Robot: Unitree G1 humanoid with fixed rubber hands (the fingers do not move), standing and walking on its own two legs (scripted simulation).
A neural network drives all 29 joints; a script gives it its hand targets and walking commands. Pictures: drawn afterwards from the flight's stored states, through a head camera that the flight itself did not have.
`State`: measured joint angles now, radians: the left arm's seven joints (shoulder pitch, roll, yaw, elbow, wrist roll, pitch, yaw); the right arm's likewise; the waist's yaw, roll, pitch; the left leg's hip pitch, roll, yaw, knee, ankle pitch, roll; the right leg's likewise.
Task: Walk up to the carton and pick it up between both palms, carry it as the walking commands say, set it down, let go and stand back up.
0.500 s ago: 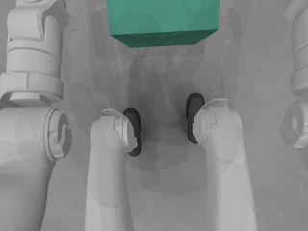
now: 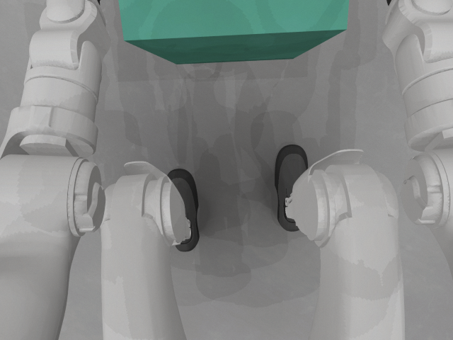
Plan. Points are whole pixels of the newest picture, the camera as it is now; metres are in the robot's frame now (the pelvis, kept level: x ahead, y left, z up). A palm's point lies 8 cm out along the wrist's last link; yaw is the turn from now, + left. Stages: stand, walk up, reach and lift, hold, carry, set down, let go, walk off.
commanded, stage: reach and lift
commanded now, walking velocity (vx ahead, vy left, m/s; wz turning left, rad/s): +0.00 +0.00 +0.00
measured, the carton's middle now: out of the picture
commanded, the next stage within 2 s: none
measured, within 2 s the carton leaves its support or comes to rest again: leaves its support in 1.82 s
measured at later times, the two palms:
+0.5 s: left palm out of the picture +0.56 +0.16 -0.22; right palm out of the picture +0.53 -0.25 -0.22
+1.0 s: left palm out of the picture +0.56 +0.14 -0.22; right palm out of the picture +0.55 -0.20 -0.22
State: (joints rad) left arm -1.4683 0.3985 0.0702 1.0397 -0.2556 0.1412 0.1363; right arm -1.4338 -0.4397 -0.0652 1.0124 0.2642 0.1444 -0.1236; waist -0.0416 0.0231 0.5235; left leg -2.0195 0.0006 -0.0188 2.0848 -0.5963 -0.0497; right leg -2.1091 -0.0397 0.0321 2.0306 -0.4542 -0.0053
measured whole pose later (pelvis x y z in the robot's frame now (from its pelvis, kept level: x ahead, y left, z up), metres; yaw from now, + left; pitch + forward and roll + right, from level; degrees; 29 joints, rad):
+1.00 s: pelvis +0.00 +0.00 -0.04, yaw +0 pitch +31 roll +2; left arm -1.50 0.36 0.00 1.10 -0.30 0.06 0.16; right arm -1.56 -0.42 0.03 1.17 0.32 0.06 -0.11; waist -0.04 0.02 0.52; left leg -2.15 -0.01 -0.02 2.20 -0.60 -0.05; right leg -2.24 -0.04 0.05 2.14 -0.45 0.01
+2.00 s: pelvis +0.00 +0.01 -0.03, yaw +1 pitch +28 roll +0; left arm -1.50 0.24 0.18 0.90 -0.12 0.30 0.17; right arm -1.40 -0.40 -0.21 0.87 0.16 0.28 -0.08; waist -0.06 0.06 0.53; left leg -2.10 -0.06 -0.04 2.20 -0.58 -0.05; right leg -2.15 0.01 0.07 2.14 -0.47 0.06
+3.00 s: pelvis -0.03 +0.00 +0.05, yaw +2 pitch +25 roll +1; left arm -1.42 0.19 0.35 0.64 0.02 0.47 0.09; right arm -1.38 -0.28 -0.36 0.61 0.00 0.49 -0.06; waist -0.05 0.05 0.53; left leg -1.86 -0.06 -0.05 1.91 -0.50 -0.06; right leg -1.91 0.00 0.06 1.87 -0.40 0.04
